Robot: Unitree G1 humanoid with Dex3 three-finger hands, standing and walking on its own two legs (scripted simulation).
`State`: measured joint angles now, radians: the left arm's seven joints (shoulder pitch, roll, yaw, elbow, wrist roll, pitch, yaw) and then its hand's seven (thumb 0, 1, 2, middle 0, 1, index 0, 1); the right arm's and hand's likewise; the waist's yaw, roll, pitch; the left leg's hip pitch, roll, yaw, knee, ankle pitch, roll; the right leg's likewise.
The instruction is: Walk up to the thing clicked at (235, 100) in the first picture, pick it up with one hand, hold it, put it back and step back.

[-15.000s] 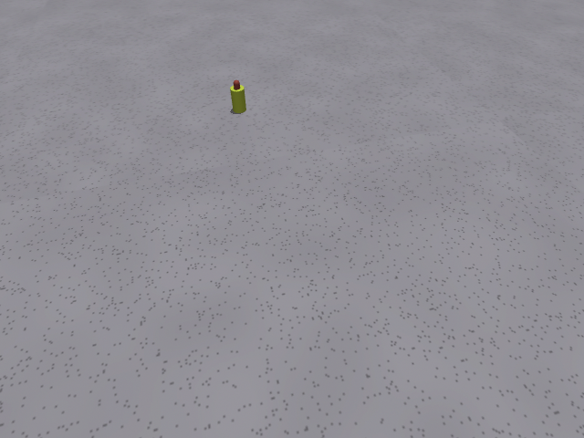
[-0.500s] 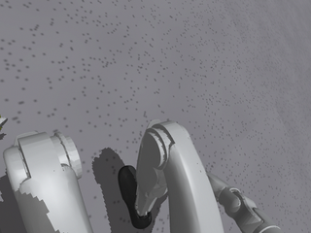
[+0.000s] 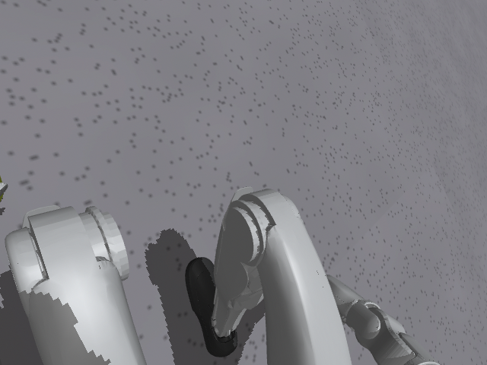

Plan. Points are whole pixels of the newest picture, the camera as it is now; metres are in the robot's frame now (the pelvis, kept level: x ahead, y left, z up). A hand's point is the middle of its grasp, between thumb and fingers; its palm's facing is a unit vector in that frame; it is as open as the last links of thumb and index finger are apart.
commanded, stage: settle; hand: left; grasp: from the side
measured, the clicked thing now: out of the picture +0.40 +0.31 -0.18
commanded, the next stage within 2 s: lift in 1.68 s
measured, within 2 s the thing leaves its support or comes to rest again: leaves its support in 0.08 s
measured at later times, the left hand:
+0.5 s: hand out of the picture +0.36 +0.33 -0.07, palm faces +0.40 -0.92 -0.03, open 11.4 cm
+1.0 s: hand out of the picture +0.36 +0.31 +0.01, palm faces +0.38 -0.92 -0.05, open 11.5 cm
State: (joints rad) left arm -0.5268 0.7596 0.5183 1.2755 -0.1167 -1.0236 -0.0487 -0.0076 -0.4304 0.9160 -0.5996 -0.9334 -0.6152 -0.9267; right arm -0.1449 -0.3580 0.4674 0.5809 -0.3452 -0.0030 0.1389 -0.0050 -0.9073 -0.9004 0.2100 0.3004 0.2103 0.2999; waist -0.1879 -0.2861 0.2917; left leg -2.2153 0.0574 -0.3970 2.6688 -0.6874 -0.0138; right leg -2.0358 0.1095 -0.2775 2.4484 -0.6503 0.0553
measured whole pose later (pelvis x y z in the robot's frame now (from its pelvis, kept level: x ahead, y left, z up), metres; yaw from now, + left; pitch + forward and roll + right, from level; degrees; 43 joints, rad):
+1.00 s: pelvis +0.03 -0.02 +0.07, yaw +9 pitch +30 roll -7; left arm -0.38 0.41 0.42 0.71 -0.20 -0.61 -0.19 -0.01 -0.52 1.04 -0.62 -0.96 -0.63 -0.95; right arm 0.01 -0.28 0.08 0.69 -0.10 0.01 0.07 0.00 -0.92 -0.90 0.21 0.30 0.21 0.30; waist -0.08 -0.03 -0.06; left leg -2.21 0.07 -0.16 2.36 -0.69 -0.03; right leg -2.11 0.03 -0.12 2.31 -0.74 -0.01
